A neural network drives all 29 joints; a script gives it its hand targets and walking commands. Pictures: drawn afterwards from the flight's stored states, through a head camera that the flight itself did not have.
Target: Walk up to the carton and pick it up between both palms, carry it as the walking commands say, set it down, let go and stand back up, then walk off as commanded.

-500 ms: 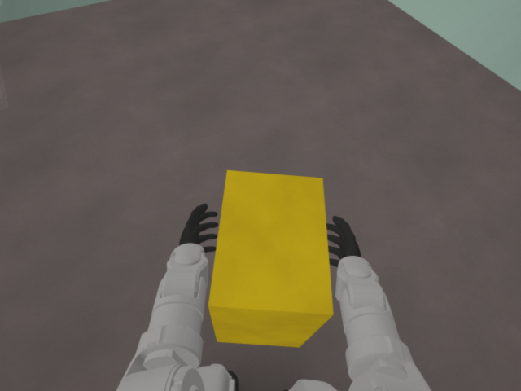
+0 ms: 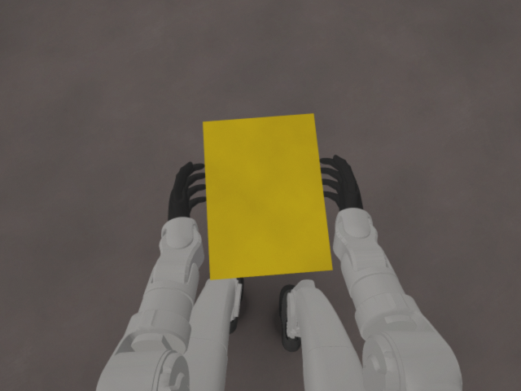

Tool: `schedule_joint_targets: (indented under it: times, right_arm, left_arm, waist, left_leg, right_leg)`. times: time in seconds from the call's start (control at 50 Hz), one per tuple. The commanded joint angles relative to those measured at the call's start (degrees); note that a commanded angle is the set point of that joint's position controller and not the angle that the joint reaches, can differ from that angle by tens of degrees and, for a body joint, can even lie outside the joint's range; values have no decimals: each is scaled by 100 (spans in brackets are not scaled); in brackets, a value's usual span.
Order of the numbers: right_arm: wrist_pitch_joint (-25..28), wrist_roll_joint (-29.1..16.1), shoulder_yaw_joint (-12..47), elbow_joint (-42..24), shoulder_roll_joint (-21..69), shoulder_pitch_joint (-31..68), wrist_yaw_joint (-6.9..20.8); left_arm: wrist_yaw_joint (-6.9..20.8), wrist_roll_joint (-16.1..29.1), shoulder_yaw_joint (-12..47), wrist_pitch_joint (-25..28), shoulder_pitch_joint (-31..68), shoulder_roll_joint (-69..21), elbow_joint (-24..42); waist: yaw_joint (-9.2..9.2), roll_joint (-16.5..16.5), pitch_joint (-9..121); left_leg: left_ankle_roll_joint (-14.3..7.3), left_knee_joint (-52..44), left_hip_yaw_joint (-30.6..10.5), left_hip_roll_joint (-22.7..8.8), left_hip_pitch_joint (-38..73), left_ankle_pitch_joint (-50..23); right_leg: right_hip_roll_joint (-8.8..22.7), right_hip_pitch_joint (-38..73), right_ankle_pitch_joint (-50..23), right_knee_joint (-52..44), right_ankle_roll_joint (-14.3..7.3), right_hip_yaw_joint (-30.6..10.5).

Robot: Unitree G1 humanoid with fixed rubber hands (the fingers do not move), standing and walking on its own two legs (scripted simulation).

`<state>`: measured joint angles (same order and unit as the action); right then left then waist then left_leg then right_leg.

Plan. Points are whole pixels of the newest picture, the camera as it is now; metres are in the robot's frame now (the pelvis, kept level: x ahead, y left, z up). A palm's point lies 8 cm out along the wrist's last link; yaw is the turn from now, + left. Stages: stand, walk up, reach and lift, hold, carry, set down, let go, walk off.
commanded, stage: set down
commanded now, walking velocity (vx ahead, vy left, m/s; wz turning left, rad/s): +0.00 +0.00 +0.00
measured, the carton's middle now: (263, 207) +0.37 +0.01 -0.20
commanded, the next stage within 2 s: none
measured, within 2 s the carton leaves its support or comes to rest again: neither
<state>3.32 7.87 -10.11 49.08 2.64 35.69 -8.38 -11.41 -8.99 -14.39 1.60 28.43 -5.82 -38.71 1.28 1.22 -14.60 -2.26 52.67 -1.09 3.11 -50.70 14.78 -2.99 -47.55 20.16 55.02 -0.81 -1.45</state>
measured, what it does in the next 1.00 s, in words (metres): lowers itself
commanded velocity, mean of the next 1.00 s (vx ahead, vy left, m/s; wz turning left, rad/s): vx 0.00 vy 0.00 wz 0.00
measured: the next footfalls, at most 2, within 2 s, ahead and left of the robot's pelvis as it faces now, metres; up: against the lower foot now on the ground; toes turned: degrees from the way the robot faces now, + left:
none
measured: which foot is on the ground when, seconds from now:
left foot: down 0.00-1.00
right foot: down 0.00-1.00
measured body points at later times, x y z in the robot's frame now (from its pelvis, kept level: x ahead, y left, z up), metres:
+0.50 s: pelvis +0.04 -0.01 -0.04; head +0.31 +0.01 +0.32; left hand +0.39 +0.15 -0.19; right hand +0.43 -0.12 -0.19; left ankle +0.11 +0.09 -0.67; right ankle +0.07 -0.12 -0.67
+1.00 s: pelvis +0.01 +0.00 -0.12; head +0.30 +0.02 +0.22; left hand +0.41 +0.16 -0.28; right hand +0.45 -0.11 -0.27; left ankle +0.11 +0.10 -0.67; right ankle +0.07 -0.12 -0.67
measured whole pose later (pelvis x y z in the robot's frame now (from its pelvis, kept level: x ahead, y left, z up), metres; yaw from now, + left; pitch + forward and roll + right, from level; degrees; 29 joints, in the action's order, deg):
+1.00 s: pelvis +0.01 +0.00 -0.12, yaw +0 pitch +38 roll -3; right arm 1.3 3.7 -8.0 52.6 -1.5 50.6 -9.2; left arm -13.5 -4.1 -11.9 0.5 41.3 -0.2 -42.2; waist 0.5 -0.1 -2.0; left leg -0.3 83.1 -3.3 5.2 -96.5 23.9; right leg -5.2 -91.7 30.6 84.7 0.2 -0.7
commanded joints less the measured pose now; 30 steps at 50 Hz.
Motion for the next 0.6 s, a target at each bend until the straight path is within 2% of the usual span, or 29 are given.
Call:
schedule_joint_targets:
  times: [0.0, 0.04, 0.06, 0.08, 0.12, 0.14, 0.16, 0.2, 0.22, 0.24, 0.26, 0.3, 0.36, 0.38, 0.4, 0.42, 0.44, 0.46, 0.48, 0.5, 0.52, 0.58]
  right_arm:
    - [374, -431, 1099, -542, 498, 1956, -233]
    - [396, -489, 1117, -448, 491, 1926, -188]
    - [416, -480, 1147, -445, 546, 1868, -169]
    - [438, -508, 1182, -476, 549, 1945, -133]
    - [529, -553, 1282, -504, 628, 1758, -78]
    - [608, -499, 1299, -473, 643, 1607, -59]
    - [655, -523, 1309, -452, 653, 1540, -25]
    - [725, -553, 1372, -579, 757, 1453, 19]
    - [760, -511, 1340, -508, 878, 1233, 31]
    - [794, -484, 1360, -538, 945, 1134, 48]
    - [805, -508, 1422, -637, 929, 1213, 56]
    - [831, -484, 1413, -725, 1040, 1125, 39]
    - [816, -412, 1385, -720, 1150, 975, 34]
    - [797, -389, 1344, -775, 1169, 1087, 23]
    - [783, -404, 1420, -825, 1259, 1166, 10]
    - [764, -369, 1347, -856, 1233, 1248, -16]
    - [742, -373, 1343, -847, 1239, 1302, -23]
    - [715, -390, 1395, -926, 1338, 1363, -49]
    - [686, -366, 1407, -896, 1383, 1385, -66]
    - [626, -367, 1398, -927, 1448, 1622, -58]
    - [600, -351, 1440, -887, 1466, 1587, -92]
    - [472, -393, 1512, -1061, 1541, 2235, -123]
  left_arm:
    - [-230, 470, 1979, 267, 2191, -1114, 449]
    - [-241, 516, 1960, 312, 2132, -1085, 366]
    - [-226, 506, 1946, 351, 2076, -1092, 331]
    - [-220, 480, 1867, 382, 2093, -1055, 291]
    - [-194, 439, 1903, 477, 1834, -1190, 176]
    - [-191, 452, 1976, 542, 1763, -1302, 198]
    - [-191, 441, 2028, 598, 1800, -1381, 258]
    - [-193, 382, 2040, 687, 1668, -1503, 340]
    - [-194, 345, 2091, 752, 1631, -1547, 381]
    - [-189, 354, 2104, 769, 1508, -1674, 317]
    - [-180, 307, 2114, 791, 1497, -1723, 370]
    - [-152, 335, 2139, 872, 1568, -1701, 501]
    - [-126, 231, 2053, 904, 1473, -1698, 522]
    - [-101, 237, 2015, 902, 1517, -1724, 472]
    - [-88, 246, 1971, 917, 1657, -1683, 503]
    - [-64, 208, 1882, 915, 1673, -1623, 442]
    - [-51, 275, 1949, 888, 1759, -1646, 428]
    - [-38, 306, 1898, 886, 1795, -1609, 459]
    - [-26, 340, 1894, 880, 1928, -1562, 504]
    - [-3, 339, 1834, 859, 2177, -1484, 543]
    - [-8, 348, 1785, 844, 2186, -1398, 522]
    - [12, 405, 1597, 727, 2551, -1259, 326]
  waist:
    - [-252, -782, 3807]
    - [-234, -669, 3806]
    - [-234, -512, 3797]
    - [-149, -489, 3829]
    - [-118, -370, 4059]
    - [-209, -362, 4201]
    - [-223, -457, 4399]
    - [-154, -549, 4805]
    - [-275, -538, 5060]
    - [-311, -542, 5256]
    - [-250, -524, 5442]
    - [-337, -537, 5743]
    - [-323, -574, 6025]
    - [-348, -530, 6039]
    - [-288, -511, 6096]
    - [-314, -477, 6082]
    - [-369, -472, 6122]
    - [-278, -427, 6178]
    - [-309, -368, 6222]
    - [-204, -345, 6146]
    - [-206, -283, 6175]
    - [29, -91, 5982]
  left_leg:
    - [71, -744, -845, 323, 1763, 1311]
    - [86, -612, -865, 353, 1613, 963]
    - [105, -478, -818, 389, 1562, 696]
    - [120, -362, -812, 414, 1455, 458]
    - [171, -187, -819, 415, 1416, -286]
    - [215, -112, -879, 432, 1502, -632]
    - [253, -29, -933, 385, 1501, -1046]
    - [331, 187, -904, 398, 1628, -1764]
    - [344, 274, -942, 382, 1697, -2213]
    - [383, 364, -956, 378, 1794, -2528]
    - [398, 462, -957, 356, 1811, -2801]
    - [433, 659, -933, 381, 1774, -3134]
    - [484, 821, -968, 364, 1720, -3609]
    - [495, 899, -932, 392, 1539, -3466]
    - [481, 960, -902, 414, 1404, -3430]
    - [471, 1006, -834, 448, 1135, -3055]
    - [462, 1058, -836, 450, 1024, -3031]
    - [454, 1142, -768, 480, 802, -2840]
    - [455, 1191, -728, 495, 683, -2701]
    - [436, 1253, -653, 510, 348, -2341]
    - [435, 1349, -600, 531, 155, -2165]
    - [384, 1626, -419, 557, -527, -1287]
  right_leg:
    - [-408, 146, 162, -191, -252, -29]
    - [-420, -85, 19, -65, -246, -49]
    - [-441, -165, -30, -105, -234, -51]
    - [-446, -333, -79, -22, -227, -85]
    - [-455, -520, -436, 43, -203, -119]
    - [-473, -704, -587, 135, -183, -128]
    - [-466, -887, -732, 272, -188, -137]
    - [-473, -1059, -1078, 371, -151, -170]
    - [-490, -1122, -1301, 486, -121, -149]
    - [-494, -1267, -1422, 536, -94, -146]
    - [-487, -1421, -1533, 577, -67, -164]
    - [-505, -1653, -1779, 629, -22, -192]
    - [-549, -2125, -1936, 824, 31, -210]
    - [-561, -2217, -1936, 817, 42, -208]
    - [-565, -2236, -1987, 870, 54, -237]
    - [-552, -2175, -1963, 846, 81, -236]
    - [-550, -2251, -1959, 958, 76, -230]
    - [-552, -2101, -2075, 959, 93, -253]
    - [-571, -2067, -2054, 1010, 110, -242]
    - [-566, -2046, -1908, 1030, 127, -290]
    - [-567, -1925, -1897, 1071, 142, -278]
    - [-571, -1899, -1315, 1218, 160, -318]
